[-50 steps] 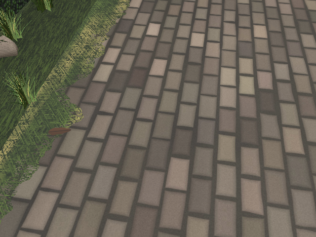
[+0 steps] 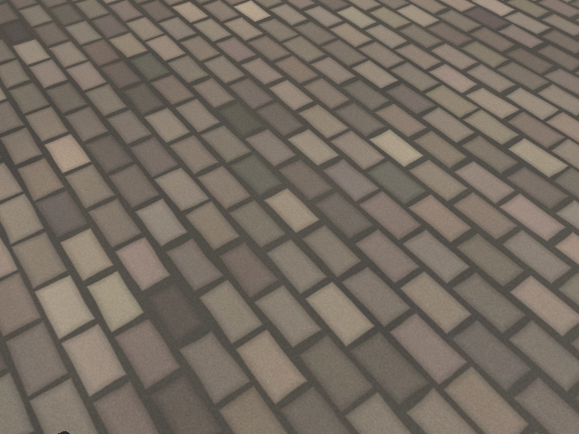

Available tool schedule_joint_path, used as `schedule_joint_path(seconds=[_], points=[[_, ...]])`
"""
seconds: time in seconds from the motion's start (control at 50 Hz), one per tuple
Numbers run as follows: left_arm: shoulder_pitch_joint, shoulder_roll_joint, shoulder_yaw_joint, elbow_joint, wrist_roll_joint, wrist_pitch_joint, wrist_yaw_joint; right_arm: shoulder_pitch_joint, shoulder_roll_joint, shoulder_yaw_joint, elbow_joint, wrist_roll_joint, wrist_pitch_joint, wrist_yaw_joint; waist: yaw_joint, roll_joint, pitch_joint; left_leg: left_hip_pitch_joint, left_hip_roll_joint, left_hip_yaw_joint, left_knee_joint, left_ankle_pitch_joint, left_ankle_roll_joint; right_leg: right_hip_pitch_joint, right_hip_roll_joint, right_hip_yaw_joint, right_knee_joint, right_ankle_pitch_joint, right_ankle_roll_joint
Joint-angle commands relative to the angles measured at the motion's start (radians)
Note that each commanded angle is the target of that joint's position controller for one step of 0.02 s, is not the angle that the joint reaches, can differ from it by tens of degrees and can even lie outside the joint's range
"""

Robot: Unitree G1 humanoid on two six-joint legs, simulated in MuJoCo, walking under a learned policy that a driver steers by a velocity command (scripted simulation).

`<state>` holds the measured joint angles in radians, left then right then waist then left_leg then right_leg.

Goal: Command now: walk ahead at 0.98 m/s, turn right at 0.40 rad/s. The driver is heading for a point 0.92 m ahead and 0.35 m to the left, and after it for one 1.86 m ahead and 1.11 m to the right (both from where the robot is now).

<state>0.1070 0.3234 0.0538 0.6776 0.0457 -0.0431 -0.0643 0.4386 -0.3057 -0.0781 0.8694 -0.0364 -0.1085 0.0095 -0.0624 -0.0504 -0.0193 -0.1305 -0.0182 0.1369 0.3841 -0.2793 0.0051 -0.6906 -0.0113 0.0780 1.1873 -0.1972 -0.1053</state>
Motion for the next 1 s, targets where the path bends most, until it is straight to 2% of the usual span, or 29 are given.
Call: schedule_joint_path(seconds=[0.02,0.08,0.14,0.16,0.18,0.2,0.22,0.24,0.26,0.28,0.3,0.34,0.38,0.42,0.48,0.56,0.6,0.64,0.66,0.68,0.7,0.72,0.74,0.76,0.8,0.84,0.88,0.92,1.0], points=[[-0.056,-0.004,-0.028,-0.099,0.001,-0.005,-0.017,-0.070,-0.049,0.011,-0.055,0.009,-0.038,0.010,0.086,0.090,0.142,-0.063,0.263,-0.201,-0.322,0.075,0.145,-0.117,-0.054,0.060,-0.169,0.127,0.015],[-0.170,-0.022,-0.048,-0.124,-0.008,-0.016,-0.041,-0.027,-0.084,0.012,-0.034,0.026,-0.040,0.011,0.058,0.061,0.160,-0.134,0.220,-0.049,-0.427,0.268,0.126,0.124,-0.024,-0.115,-0.410,0.258,-0.006],[-0.199,-0.004,-0.049,-0.123,0.003,-0.027,-0.022,0.055,-0.151,0.007,0.017,0.029,-0.024,0.009,0.065,0.092,0.144,0.067,0.245,-0.049,-0.304,0.782,0.136,0.208,0.007,-0.177,-0.539,0.170,-0.035],[-0.142,0.021,-0.039,-0.105,0.008,-0.029,-0.007,0.065,-0.188,0.002,0.026,0.025,-0.015,0.001,0.099,0.131,0.078,0.130,0.256,-0.047,-0.171,1.013,0.129,0.293,0.049,-0.184,-0.553,0.083,-0.039],[0.021,0.060,-0.020,-0.059,0.011,-0.032,0.009,0.063,-0.213,0.000,0.032,0.020,-0.002,-0.008,0.180,0.160,-0.025,0.124,0.262,-0.049,0.046,1.122,0.119,0.483,0.079,-0.165,-0.575,0.018,-0.045],[0.231,0.106,0.004,0.007,0.016,-0.036,0.027,0.042,-0.216,0.000,0.026,0.026,0.006,-0.012,0.287,0.151,-0.135,-0.004,0.219,-0.044,0.328,0.992,0.107,0.755,0.055,-0.128,-0.618,0.027,-0.048],[0.372,0.203,0.032,0.040,0.034,-0.037,0.053,0.061,-0.106,0.022,-0.007,0.018,0.008,-0.004,0.291,0.024,-0.274,-0.243,0.133,-0.070,0.708,0.416,0.112,1.014,-0.194,0.146,-0.608,-0.284,-0.040],[0.350,0.258,0.045,0.022,0.039,-0.040,0.057,0.141,0.014,0.043,-0.057,0.067,0.002,0.006,0.184,-0.208,-0.434,-0.509,0.016,-0.173,1.033,-0.163,0.101,1.153,-0.442,0.650,-0.805,-0.560,-0.066],[0.311,0.206,0.045,0.029,0.020,-0.036,0.053,0.041,-0.075,0.021,-0.069,0.067,0.007,-0.002,0.199,-0.094,-0.347,-0.591,0.048,-0.224,1.086,-0.063,0.120,1.033,-0.418,0.646,-0.899,-0.524,-0.050],[0.246,0.125,0.025,0.045,0.012,-0.045,0.052,-0.035,-0.070,0.019,-0.078,0.059,0.009,0.001,0.164,-0.022,-0.163,-0.622,0.091,-0.217,1.030,0.026,0.118,0.877,-0.371,0.463,-0.890,-0.385,-0.043],[0.228,0.080,0.017,0.064,0.012,-0.055,0.047,-0.050,-0.035,0.027,-0.065,0.050,0.013,0.006,0.131,0.020,-0.059,-0.592,0.124,-0.219,0.973,0.049,0.111,0.745,-0.330,0.327,-0.899,-0.158,-0.028],[0.190,0.042,0.009,0.084,-0.007,-0.067,0.054,-0.011,0.001,0.030,-0.048,0.022,0.047,0.026,0.061,-0.045,-0.022,-0.520,0.157,-0.208,0.935,0.058,0.089,0.592,-0.285,0.183,-0.974,-0.134,-0.017],[0.208,-0.019,-0.005,0.120,-0.028,-0.086,0.047,-0.083,0.014,0.023,-0.065,0.020,0.079,0.036,0.045,-0.011,0.055,-0.568,0.177,-0.204,0.911,0.080,0.086,0.564,-0.244,0.029,-1.002,0.040,0.021],[0.216,-0.010,-0.001,0.139,-0.037,-0.098,0.049,-0.166,0.033,0.030,-0.102,0.014,0.095,0.049,0.036,-0.020,0.090,-0.630,0.182,-0.173,0.871,0.170,0.076,0.556,-0.233,-0.085,-1.057,0.111,0.033],[0.229,-0.025,-0.008,0.162,-0.026,-0.108,0.051,-0.296,0.031,0.041,-0.152,0.022,0.093,0.060,0.034,-0.016,0.143,-0.624,0.143,-0.092,0.701,0.329,0.094,0.549,-0.159,-0.268,-1.068,0.366,0.059],[0.260,0.063,0.001,0.180,-0.027,-0.102,0.080,-0.401,0.006,0.053,-0.194,0.018,0.084,0.081,0.023,0.019,0.160,-0.471,0.052,0.046,0.389,0.408,0.158,0.655,-0.168,-0.381,-1.050,0.779,0.094],[0.276,0.129,0.015,0.173,-0.022,-0.080,0.102,-0.318,-0.041,0.042,-0.169,0.024,0.085,0.076,-0.030,-0.028,0.072,-0.341,-0.030,0.100,0.361,0.337,0.183,0.764,-0.195,-0.383,-0.876,1.186,0.110],[0.189,0.189,0.036,0.140,-0.007,-0.042,0.116,0.001,-0.117,0.008,-0.087,0.026,0.091,0.058,-0.197,-0.071,-0.084,-0.022,-0.077,0.056,0.377,0.195,0.229,0.721,-0.238,-0.348,-0.474,1.335,0.091],[0.145,0.194,0.041,0.122,-0.001,-0.026,0.107,0.195,-0.165,-0.023,-0.024,0.027,0.090,0.037,-0.271,-0.026,-0.157,0.209,-0.084,-0.020,0.314,0.097,0.260,0.589,-0.219,-0.322,-0.137,1.133,0.070],[0.113,0.092,0.018,0.102,-0.002,-0.031,0.078,0.129,-0.203,-0.046,-0.017,0.046,0.098,0.014,-0.198,0.187,-0.046,0.251,-0.018,-0.183,0.240,0.044,0.298,0.321,-0.022,-0.311,0.255,0.191,0.088],[0.233,-0.019,-0.016,0.007,-0.003,-0.053,0.069,0.006,-0.299,-0.055,-0.062,0.014,0.109,0.013,0.006,0.343,-0.107,0.450,0.172,-0.694,0.169,0.160,0.466,-0.082,0.082,-0.160,0.547,-0.320,0.135],[0.178,0.022,-0.026,-0.041,-0.006,-0.085,0.070,-0.004,-0.308,-0.071,-0.103,0.014,0.110,0.006,-0.047,0.232,-0.219,0.511,0.271,-0.988,-0.094,-0.151,0.531,-0.207,0.054,0.013,0.532,-0.268,0.120],[0.118,0.071,-0.023,-0.035,-0.005,-0.103,0.069,-0.016,-0.232,-0.058,-0.096,0.012,0.104,-0.006,-0.026,0.054,-0.076,0.368,0.271,-0.978,-0.191,-0.249,0.463,-0.222,-0.006,0.034,0.415,-0.190,0.109],[0.082,0.073,-0.021,-0.031,0.002,-0.102,0.070,-0.045,-0.180,-0.044,-0.080,0.019,0.095,-0.006,0.025,-0.058,0.012,0.200,0.228,-0.869,-0.195,-0.188,0.400,-0.151,-0.047,0.026,0.300,-0.142,0.110],[0.086,0.053,-0.033,-0.030,0.032,-0.059,0.071,-0.085,-0.142,-0.028,-0.087,0.031,0.062,-0.011,0.093,-0.077,0.078,-0.042,0.141,-0.709,-0.186,0.025,0.370,-0.017,-0.094,0.023,0.173,-0.143,0.144],[0.072,0.021,-0.043,-0.040,0.037,-0.021,0.064,-0.099,-0.137,-0.022,-0.097,0.037,0.038,-0.007,0.110,-0.070,0.084,-0.182,0.067,-0.588,-0.208,0.067,0.355,0.056,-0.121,-0.012,0.038,-0.139,0.174],[-0.079,0.009,-0.054,-0.107,0.022,-0.018,0.053,-0.061,-0.139,-0.022,-0.093,0.039,0.024,-0.007,0.067,-0.037,0.139,-0.252,0.019,-0.528,-0.219,0.230,0.332,0.081,-0.120,-0.056,-0.164,-0.007,0.189],[-0.167,-0.019,-0.068,-0.142,0.004,-0.021,0.043,-0.037,-0.151,-0.031,-0.091,0.043,0.027,-0.003,0.020,0.017,0.118,-0.231,-0.023,-0.493,-0.199,0.327,0.281,0.141,-0.082,-0.078,-0.364,0.189,0.175],[-0.245,0.001,-0.068,-0.183,-0.015,-0.031,0.047,0.031,-0.170,-0.043,-0.078,0.043,0.032,0.003,-0.049,0.106,0.061,-0.021,0.012,-0.539,-0.115,0.582,0.230,0.178,-0.009,-0.078,-0.579,0.283,0.143]])
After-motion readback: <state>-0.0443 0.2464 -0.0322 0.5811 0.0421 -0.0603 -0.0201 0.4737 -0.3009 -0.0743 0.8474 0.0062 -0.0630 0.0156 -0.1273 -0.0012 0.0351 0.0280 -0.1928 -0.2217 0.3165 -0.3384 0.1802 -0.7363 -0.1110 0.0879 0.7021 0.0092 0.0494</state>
